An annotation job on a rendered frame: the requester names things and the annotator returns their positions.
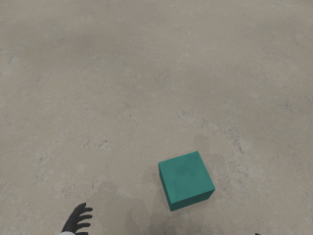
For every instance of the left robot hand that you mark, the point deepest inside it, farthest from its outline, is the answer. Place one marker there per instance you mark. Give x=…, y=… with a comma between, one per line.
x=71, y=224

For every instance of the carton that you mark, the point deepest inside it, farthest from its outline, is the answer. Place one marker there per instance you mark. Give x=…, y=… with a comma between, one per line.
x=185, y=180

